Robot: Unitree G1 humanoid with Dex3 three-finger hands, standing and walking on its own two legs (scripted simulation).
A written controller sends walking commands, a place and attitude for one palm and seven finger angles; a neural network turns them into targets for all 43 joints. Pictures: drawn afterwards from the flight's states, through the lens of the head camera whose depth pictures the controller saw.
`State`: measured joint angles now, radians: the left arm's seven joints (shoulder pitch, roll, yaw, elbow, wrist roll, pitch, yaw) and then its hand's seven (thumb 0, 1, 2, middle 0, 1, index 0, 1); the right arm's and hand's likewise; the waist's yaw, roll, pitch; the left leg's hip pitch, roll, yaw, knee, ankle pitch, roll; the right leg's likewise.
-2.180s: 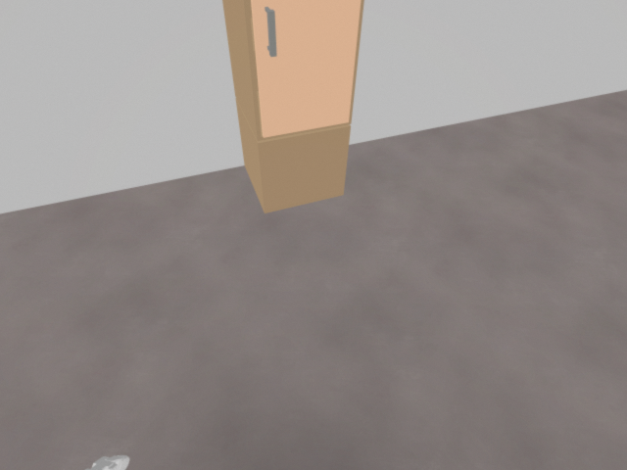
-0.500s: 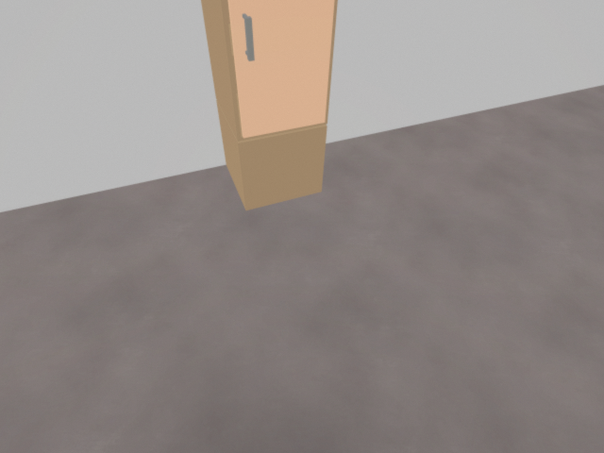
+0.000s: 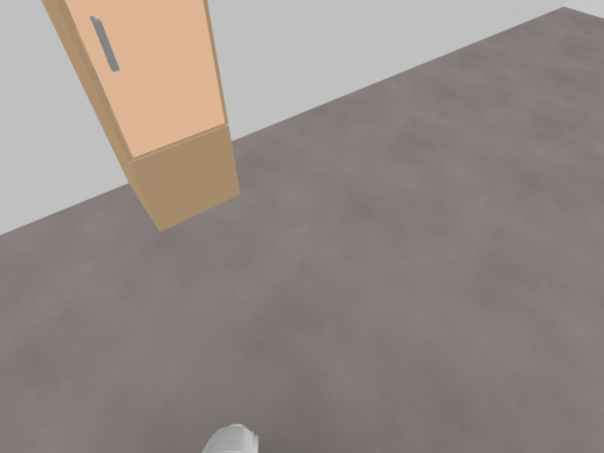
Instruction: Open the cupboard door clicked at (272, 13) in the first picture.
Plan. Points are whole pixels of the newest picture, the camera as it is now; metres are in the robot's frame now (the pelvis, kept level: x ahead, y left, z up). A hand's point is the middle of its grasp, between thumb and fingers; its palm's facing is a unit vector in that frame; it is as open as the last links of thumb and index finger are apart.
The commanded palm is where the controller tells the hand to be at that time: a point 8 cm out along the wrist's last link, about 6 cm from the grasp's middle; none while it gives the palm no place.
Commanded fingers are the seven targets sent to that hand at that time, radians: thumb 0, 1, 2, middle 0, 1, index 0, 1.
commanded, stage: walk to a spot facing it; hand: left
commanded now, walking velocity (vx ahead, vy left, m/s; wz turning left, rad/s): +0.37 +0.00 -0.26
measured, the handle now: (104, 44) +1.06 +0.63 +0.04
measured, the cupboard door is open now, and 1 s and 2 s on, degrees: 0 0 0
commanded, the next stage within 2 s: turn to face it in 1.04 s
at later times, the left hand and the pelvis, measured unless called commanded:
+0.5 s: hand (168, 366) +0.28 +0.26 -0.18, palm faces -0.11 -0.98 -0.17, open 7.4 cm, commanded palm none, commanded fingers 0.00 0.90 0.90 -0.20 -0.30 -0.20 -0.30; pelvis +0.22 +0.07 +0.00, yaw -11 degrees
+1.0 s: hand (280, 237) +0.58 +0.09 -0.17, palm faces -0.35 -0.91 -0.21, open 7.2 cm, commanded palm none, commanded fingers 0.00 0.90 0.90 -0.20 -0.30 -0.20 -0.30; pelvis +0.43 -0.05 -0.01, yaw -23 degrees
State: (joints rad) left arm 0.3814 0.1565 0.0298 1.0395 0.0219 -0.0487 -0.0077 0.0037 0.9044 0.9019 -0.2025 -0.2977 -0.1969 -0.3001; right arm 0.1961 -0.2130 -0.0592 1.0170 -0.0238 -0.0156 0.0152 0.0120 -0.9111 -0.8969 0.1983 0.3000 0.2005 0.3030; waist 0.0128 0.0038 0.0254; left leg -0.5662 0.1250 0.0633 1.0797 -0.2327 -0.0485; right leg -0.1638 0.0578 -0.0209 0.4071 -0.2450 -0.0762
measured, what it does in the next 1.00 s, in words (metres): walks ahead, turning right: left foot, then right foot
